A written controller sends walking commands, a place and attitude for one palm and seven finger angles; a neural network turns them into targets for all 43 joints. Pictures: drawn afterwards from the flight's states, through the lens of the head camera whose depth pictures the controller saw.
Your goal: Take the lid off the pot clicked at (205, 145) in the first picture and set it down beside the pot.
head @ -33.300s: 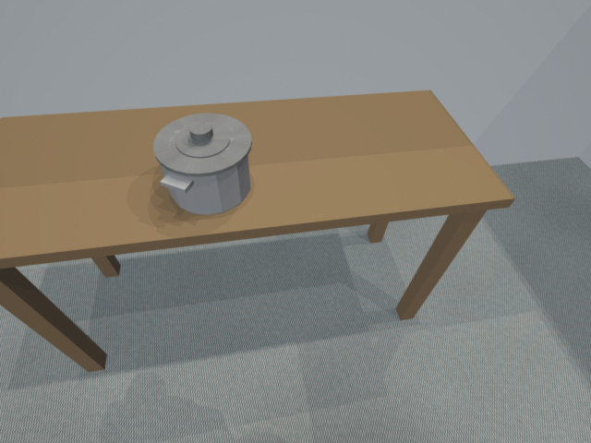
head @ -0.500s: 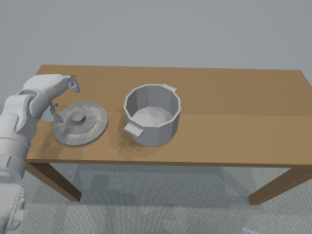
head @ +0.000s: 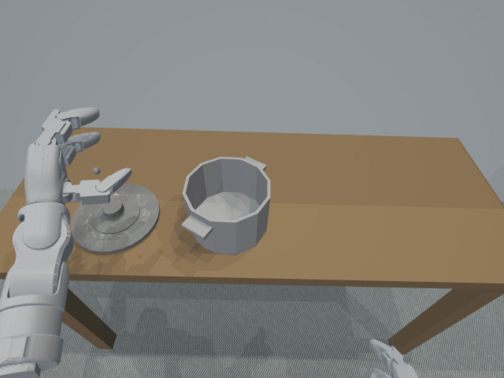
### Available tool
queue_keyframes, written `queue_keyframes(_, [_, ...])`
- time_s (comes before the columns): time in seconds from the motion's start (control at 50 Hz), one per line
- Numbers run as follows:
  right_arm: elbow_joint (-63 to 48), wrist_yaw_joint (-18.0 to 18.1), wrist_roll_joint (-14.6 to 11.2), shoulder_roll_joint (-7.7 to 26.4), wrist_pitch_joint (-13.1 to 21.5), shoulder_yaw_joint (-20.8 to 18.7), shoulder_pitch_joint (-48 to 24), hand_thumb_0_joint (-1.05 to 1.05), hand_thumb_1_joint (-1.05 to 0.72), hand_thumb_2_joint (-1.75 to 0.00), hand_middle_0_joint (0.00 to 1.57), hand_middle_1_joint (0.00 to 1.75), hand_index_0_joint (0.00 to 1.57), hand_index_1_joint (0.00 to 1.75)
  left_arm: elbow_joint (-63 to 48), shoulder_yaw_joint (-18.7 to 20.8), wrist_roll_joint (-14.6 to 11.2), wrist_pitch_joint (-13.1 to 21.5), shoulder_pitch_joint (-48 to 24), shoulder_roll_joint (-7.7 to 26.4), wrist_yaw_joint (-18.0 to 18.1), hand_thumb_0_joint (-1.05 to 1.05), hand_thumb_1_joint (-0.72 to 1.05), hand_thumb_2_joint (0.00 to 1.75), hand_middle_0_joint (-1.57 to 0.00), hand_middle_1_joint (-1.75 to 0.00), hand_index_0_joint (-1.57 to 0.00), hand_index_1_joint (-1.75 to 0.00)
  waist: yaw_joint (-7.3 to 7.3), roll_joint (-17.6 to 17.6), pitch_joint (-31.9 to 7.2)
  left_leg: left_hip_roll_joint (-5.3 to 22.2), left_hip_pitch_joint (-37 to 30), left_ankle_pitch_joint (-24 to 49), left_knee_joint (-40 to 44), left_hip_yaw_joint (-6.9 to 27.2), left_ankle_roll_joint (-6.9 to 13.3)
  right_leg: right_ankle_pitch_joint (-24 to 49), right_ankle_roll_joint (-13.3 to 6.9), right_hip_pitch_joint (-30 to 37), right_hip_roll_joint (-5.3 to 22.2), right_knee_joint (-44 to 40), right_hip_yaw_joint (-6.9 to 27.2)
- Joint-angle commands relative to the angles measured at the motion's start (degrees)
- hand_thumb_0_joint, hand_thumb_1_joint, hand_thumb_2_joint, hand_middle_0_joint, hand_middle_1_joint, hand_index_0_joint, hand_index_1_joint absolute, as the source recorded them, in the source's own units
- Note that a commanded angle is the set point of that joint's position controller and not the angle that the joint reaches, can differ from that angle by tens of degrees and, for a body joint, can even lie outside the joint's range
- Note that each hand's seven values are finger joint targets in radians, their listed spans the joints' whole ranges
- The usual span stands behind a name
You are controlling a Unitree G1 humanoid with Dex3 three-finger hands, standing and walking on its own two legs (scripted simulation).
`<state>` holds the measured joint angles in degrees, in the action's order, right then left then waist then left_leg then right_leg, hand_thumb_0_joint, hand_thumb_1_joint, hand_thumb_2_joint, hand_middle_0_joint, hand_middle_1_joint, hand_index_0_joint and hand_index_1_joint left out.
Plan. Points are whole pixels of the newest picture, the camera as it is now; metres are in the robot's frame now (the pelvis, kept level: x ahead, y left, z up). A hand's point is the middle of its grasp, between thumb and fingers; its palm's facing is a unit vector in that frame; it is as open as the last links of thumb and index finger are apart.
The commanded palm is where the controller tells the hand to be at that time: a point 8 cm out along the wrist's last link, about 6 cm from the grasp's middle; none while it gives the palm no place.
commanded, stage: draw the hand back to the body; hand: left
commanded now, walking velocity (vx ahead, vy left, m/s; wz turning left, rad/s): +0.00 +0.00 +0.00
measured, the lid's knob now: (112, 208) +0.45 +0.33 -0.06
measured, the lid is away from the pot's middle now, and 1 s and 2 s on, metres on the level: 0.25 0.25 0.25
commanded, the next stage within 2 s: step back with the hand held close in 1.42 s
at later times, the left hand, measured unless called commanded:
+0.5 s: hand (92, 217) +0.28 +0.23 +0.15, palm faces +0.45 -0.84 -0.31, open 8.3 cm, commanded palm +0.23 +0.25 +0.16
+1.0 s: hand (80, 274) +0.20 +0.21 +0.15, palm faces +0.41 -0.85 -0.32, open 7.4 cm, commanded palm +0.15 +0.24 +0.17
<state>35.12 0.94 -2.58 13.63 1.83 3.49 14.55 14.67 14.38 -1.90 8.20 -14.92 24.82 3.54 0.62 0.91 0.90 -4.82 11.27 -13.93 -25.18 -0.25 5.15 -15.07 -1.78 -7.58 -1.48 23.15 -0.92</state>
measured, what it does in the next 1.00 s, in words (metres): shifts its weight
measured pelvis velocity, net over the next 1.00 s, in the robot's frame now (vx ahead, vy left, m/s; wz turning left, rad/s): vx -0.02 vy -0.05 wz -0.01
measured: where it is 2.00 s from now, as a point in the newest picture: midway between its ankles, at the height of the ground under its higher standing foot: outside the picture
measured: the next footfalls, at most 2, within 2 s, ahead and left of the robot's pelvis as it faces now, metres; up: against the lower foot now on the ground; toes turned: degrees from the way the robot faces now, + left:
none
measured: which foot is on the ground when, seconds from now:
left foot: down 0.00-1.00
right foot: down 0.00-1.00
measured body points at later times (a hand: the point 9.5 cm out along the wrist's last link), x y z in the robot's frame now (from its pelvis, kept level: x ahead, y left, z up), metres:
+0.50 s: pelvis +0.00 -0.06 +0.00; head -0.02 -0.08 +0.45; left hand +0.25 +0.27 +0.17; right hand +0.18 -0.30 -0.09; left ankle -0.01 +0.05 -0.74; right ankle -0.04 -0.12 -0.74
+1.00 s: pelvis -0.02 -0.05 +0.00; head -0.04 -0.07 +0.45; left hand +0.17 +0.25 +0.17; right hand +0.16 -0.28 -0.09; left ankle -0.01 +0.05 -0.74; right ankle -0.04 -0.12 -0.74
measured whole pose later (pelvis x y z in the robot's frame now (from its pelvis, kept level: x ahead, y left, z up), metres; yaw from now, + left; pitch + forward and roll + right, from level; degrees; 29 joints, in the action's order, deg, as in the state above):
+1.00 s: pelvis -0.02 -0.05 +0.00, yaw +0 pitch -5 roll -1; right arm 37.7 3.0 -2.7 13.9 4.4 1.3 10.6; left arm -12.1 18.9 -7.1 8.1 18.7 20.3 4.7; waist -2.0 3.9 1.9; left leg -1.0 7.0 -12.9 -24.9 0.5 1.5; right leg -13.1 -4.5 -2.5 -5.2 20.4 -1.7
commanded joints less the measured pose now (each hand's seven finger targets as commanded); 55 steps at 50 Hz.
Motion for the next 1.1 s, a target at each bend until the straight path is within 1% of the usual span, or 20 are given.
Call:
queue_keyframes(0.0, [-6.26, 1.18, -0.39, 10.04, 0.40, -3.91, -4.45, 0.00, -0.90, -0.90, 0.20, 0.30, 0.20, 0.30, -3.09, 7.57, -2.25, 0.29, -7.11, 12.84, 0.83, 0.00, 0.26, 0.77, -0.32, -0.64, -0.32, -0.64, -0.16, -6.87, -6.63, 7.49, -2.42, 12.27, 1.67, 3.90, -3.53, 15.29, -1.36, -0.06, 1.16, -2.66, -0.26])
queue_keyframes(0.06, [-7.81, 0.93, -0.79, 9.24, 2.30, -4.26, -6.46, 0.00, -0.90, -0.90, 0.20, 0.30, 0.20, 0.30, -27.28, 7.32, -2.05, 2.53, -13.25, 14.47, 0.76, 0.00, 0.33, 0.79, -0.31, -0.61, -0.31, -0.61, -0.78, 8.17, -21.07, 8.53, -17.52, 35.47, -1.87, 5.61, -4.66, 23.65, -0.89, 1.15, 1.77, -0.59, 0.03])
queue_keyframes(0.1, [-7.22, 0.21, -0.12, 8.43, 3.96, -4.04, -5.69, 0.00, -0.90, -0.90, 0.20, 0.30, 0.20, 0.30, -34.41, 10.15, -1.44, 2.80, -8.49, 17.12, 1.89, 0.00, 0.38, 0.80, -0.30, -0.58, -0.30, -0.58, -1.24, 14.87, -24.54, 9.07, -23.64, 46.38, -3.11, 6.68, -6.07, 22.77, -0.85, -0.44, 1.44, -0.82, 0.06])
queue_keyframes(0.2, [-4.53, 1.23, -0.53, 9.57, 0.41, -5.09, -5.57, 0.00, -0.90, -0.90, 0.20, 0.30, 0.20, 0.30, -10.35, 11.12, -3.05, -2.40, 5.56, 11.92, 1.98, 0.00, 0.50, 0.82, -0.27, -0.52, -0.27, -0.52, -0.24, -7.71, -7.24, 6.56, -5.08, 23.39, -2.31, 0.27, -2.54, 33.28, 0.28, 1.85, 2.59, -1.33, 1.04])
queue_keyframes(0.24, [-5.87, 1.52, -1.38, 9.21, 0.09, -4.92, -8.13, 0.00, -0.90, -0.90, 0.20, 0.30, 0.20, 0.30, -15.48, 8.26, -3.84, -2.19, 2.76, 10.34, 0.79, 0.00, 0.55, 0.83, -0.27, -0.49, -0.27, -0.49, -0.09, -5.12, -7.63, 5.69, -4.59, 16.92, -1.93, -0.31, -2.09, 31.42, 0.90, 2.09, 3.43, -1.70, 1.74])
queue_keyframes(0.28, [-7.42, 1.38, -1.38, 8.12, 1.93, -4.27, -10.77, 0.00, -0.90, -0.90, 0.20, 0.30, 0.20, 0.30, -30.90, 7.44, -3.88, 0.05, -2.89, 11.92, 0.98, 0.00, 0.59, 0.84, -0.26, -0.47, -0.26, -0.47, -0.33, 5.29, -13.71, 5.35, -10.09, 19.28, -2.39, 0.38, -1.86, 31.21, 0.65, 3.74, 3.88, -1.74, 2.53])
queue_keyframes(0.32, [-7.20, 1.28, -0.96, 7.80, 3.28, -3.96, -10.40, 0.00, -0.90, -0.90, 0.20, 0.30, 0.20, 0.30, -35.52, 12.13, -3.46, 0.93, -0.94, 16.60, 2.42, 0.00, 0.64, 0.85, -0.25, -0.44, -0.25, -0.44, -1.63, 10.86, -17.99, 5.33, -13.32, 23.79, -2.65, 1.34, -2.03, 32.67, 0.44, 5.30, 3.69, -1.42, 2.68])
queue_keyframes(0.38, [-5.10, 1.60, -0.38, 8.39, 2.82, -4.20, -8.90, 0.00, -0.90, -0.90, 0.20, 0.30, 0.20, 0.30, -24.61, 19.03, -3.33, -0.53, 5.71, 20.32, 3.73, 0.00, 0.71, 0.86, -0.24, -0.40, -0.24, -0.40, -1.75, 1.21, -12.87, 5.18, -8.21, 19.82, -2.40, 1.06, -2.35, 34.78, 0.86, 5.53, 3.79, -1.73, 2.78])
queue_keyframes(0.42, [-5.08, 2.15, -0.91, 8.04, 1.29, -4.46, -9.72, 0.00, -0.90, -0.90, 0.20, 0.30, 0.20, 0.30, -15.61, 13.89, -4.27, -1.87, 8.75, 13.15, 2.41, 0.00, 0.76, 0.87, -0.23, -0.38, -0.23, -0.38, -0.87, -6.58, -4.52, 5.25, -3.88, 12.31, -1.49, -0.09, -2.22, 29.27, 1.75, 1.69, 4.00, -3.44, 3.15])
queue_keyframes(0.48, [-7.46, 1.90, -1.60, 7.32, 2.49, -4.19, -12.75, 0.00, -0.90, -0.90, 0.20, 0.30, 0.20, 0.30, -25.15, 6.19, -4.95, -0.27, 6.84, 6.53, 0.61, 0.00, 0.83, 0.89, -0.21, -0.34, -0.21, -0.34, -0.45, 0.24, -5.14, 4.79, -6.88, 9.14, -1.65, -0.37, -1.68, 21.89, 2.19, -0.71, 4.31, -5.63, 4.07])
queue_keyframes(0.52, [-8.49, 1.87, -1.40, 6.78, 3.80, -3.80, -13.84, 0.00, -0.90, -0.90, 0.20, 0.30, 0.20, 0.30, -34.41, 6.04, -5.17, 1.07, 5.88, 7.82, 1.17, 0.00, 0.88, 0.90, -0.20, -0.31, -0.20, -0.31, -1.23, 7.35, -9.35, 4.72, -10.68, 10.50, -1.13, 0.22, -1.63, 19.64, 1.53, 0.19, 4.19, -5.71, 4.13])
queue_keyframes(0.58, [-6.61, 2.49, -0.53, 7.54, 4.58, -3.81, -12.60, 0.00, -0.90, -0.90, 0.20, 0.30, 0.20, 0.30, -33.22, 15.21, -4.56, 1.71, 5.65, 16.94, 3.39, 0.00, 0.90, 0.90, -0.20, -0.30, -0.20, -0.30, -1.75, 3.75, -8.12, 4.95, -9.83, 10.02, -0.45, 1.02, -1.86, 16.06, 0.69, 0.08, 3.62, -7.05, 4.01])
queue_keyframes(0.64, [-5.92, 3.04, -0.27, 7.06, 3.78, -4.10, -12.82, 0.00, -0.90, -0.90, 0.20, 0.30, 0.20, 0.30, -24.61, 16.12, -4.97, 1.04, 12.46, 14.02, 2.98, 0.00, 0.90, 0.90, -0.20, -0.30, -0.20, -0.30, -2.04, -5.84, -3.64, 5.11, -6.05, 7.36, -0.66, 0.70, -1.67, 13.42, 1.51, -0.28, 4.33, -8.65, 5.50])
queue_keyframes(0.7, [-7.73, 2.47, -0.75, 6.29, 4.44, -3.91, -14.27, 0.00, -0.90, -0.90, 0.20, 0.30, 0.20, 0.30, -29.90, 6.33, -5.28, 1.94, 16.62, 4.41, 0.94, 0.00, 0.90, 0.90, -0.20, -0.30, -0.20, -0.30, -1.80, 2.71, -3.80, 4.75, -8.86, 6.19, 0.31, 0.08, -1.70, 9.22, 1.11, -1.99, 4.04, -9.10, 4.44])
queue_keyframes(0.74, [-8.73, 2.37, -0.88, 5.87, 5.61, -3.65, -15.06, 0.00, -0.90, -0.90, 0.20, 0.30, 0.20, 0.30, -37.18, 2.68, -5.51, 2.66, 14.94, 2.58, 0.91, 0.00, 0.90, 0.90, -0.20, -0.30, -0.20, -0.30, -1.52, 6.74, -4.66, 4.93, -11.17, 5.67, 0.78, 0.75, -1.66, 7.06, 0.73, -3.05, 3.86, -9.46, 4.17])
queue_keyframes(0.8, [-7.37, 2.97, 0.10, 6.83, 6.54, -4.16, -13.90, 0.00, -0.90, -0.90, 0.20, 0.30, 0.20, 0.30, -40.58, 13.76, -4.81, 3.92, 16.28, 13.31, 3.19, 0.00, 0.90, 0.90, -0.20, -0.30, -0.20, -0.30, -2.78, 3.76, -6.80, 5.01, -10.74, 6.76, 1.10, 1.20, -1.65, 7.08, 0.16, -1.06, 3.58, -9.96, 4.31])
queue_keyframes(0.84, [-6.22, 3.22, 0.58, 6.65, 6.10, -4.37, -13.46, 0.00, -0.90, -0.90, 0.20, 0.30, 0.20, 0.30, -35.66, 18.11, -4.94, 3.72, 21.89, 14.78, 3.57, 0.00, 0.90, 0.90, -0.20, -0.30, -0.20, -0.30, -3.55, -3.62, -5.35, 5.33, -8.23, 8.37, 0.48, 1.33, -1.62, 10.09, 0.34, 0.19, 4.02, -9.48, 4.72])
queue_keyframes(0.92, [-7.81, 2.58, -0.10, 5.77, 5.89, -4.13, -14.14, 0.00, -0.90, -0.90, 0.20, 0.30, 0.20, 0.30, -37.49, 6.27, -5.11, 3.38, 27.69, 2.69, 1.16, 0.00, 0.90, 0.90, -0.20, -0.30, -0.20, -0.30, -2.45, 2.81, -2.53, 5.25, -9.97, 7.64, 1.46, 0.55, -1.71, 9.16, 0.36, -2.36, 3.54, -9.05, 3.19])
queue_keyframes(0.96, [-8.75, 2.32, -0.13, 5.69, 6.88, -4.06, -14.44, 0.00, -0.90, -0.90, 0.20, 0.30, 0.20, 0.30, -43.85, 2.73, -4.91, 3.52, 28.21, 0.79, 0.98, 0.00, 0.90, 0.90, -0.20, -0.30, -0.20, -0.30, -2.25, 5.50, -4.02, 5.55, -11.97, 8.27, 1.69, 1.11, -1.65, 9.27, 0.12, -2.62, 3.29, -8.59, 2.66])
queue_keyframes(1.08, [-7.12, 2.85, 0.73, 6.01, 6.65, -4.73, -12.95, 0.00, -0.90, -0.90, 0.20, 0.30, 0.20, 0.30, -46.37, 16.83, -4.45, 4.06, 33.07, 12.61, 3.28, 0.00, 0.90, 0.90, -0.20, -0.30, -0.20, -0.30, -3.74, 0.45, -3.91, 5.89, -9.53, 10.41, 1.76, 1.92, -2.13, 11.47, -0.72, -0.52, 3.17, -8.35, 2.97])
